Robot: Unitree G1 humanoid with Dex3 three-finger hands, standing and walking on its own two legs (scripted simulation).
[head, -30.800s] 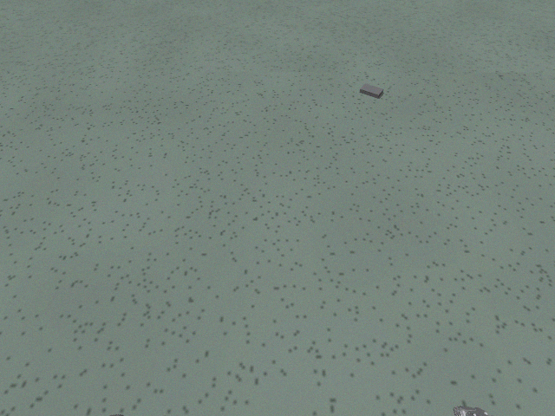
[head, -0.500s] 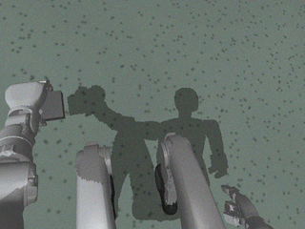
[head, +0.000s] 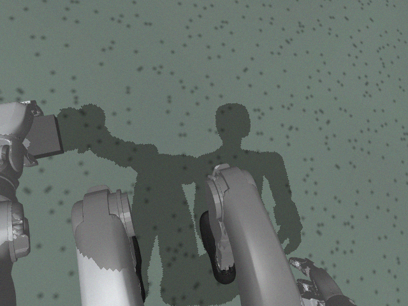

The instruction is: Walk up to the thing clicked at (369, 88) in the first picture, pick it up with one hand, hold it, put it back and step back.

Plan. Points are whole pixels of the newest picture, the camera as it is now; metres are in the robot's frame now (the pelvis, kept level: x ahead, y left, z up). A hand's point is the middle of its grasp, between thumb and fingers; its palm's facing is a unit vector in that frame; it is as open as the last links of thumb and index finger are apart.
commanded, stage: crouch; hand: left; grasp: from above
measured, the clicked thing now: (23, 140) +0.45 +0.31 -0.20
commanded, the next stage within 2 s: lower in 0.14 s
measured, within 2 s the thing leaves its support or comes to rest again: rests again in 1.46 s
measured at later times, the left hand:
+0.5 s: hand (30, 144) +0.44 +0.31 -0.22, palm faces -0.47 -0.11 -0.88, open 10.8 cm
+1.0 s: hand (42, 145) +0.45 +0.30 -0.27, palm faces -0.46 -0.13 -0.88, open 10.8 cm
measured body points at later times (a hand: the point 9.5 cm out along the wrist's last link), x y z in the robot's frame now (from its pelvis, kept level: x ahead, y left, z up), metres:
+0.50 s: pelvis +0.00 +0.00 -0.03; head +0.25 +0.08 +0.34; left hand +0.46 +0.31 -0.17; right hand +0.07 -0.27 -0.13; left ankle +0.08 +0.13 -0.32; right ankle +0.10 -0.12 -0.32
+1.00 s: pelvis +0.01 +0.00 -0.05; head +0.27 +0.09 +0.30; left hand +0.47 +0.31 -0.22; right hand +0.05 -0.26 -0.14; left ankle +0.08 +0.13 -0.32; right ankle +0.10 -0.12 -0.32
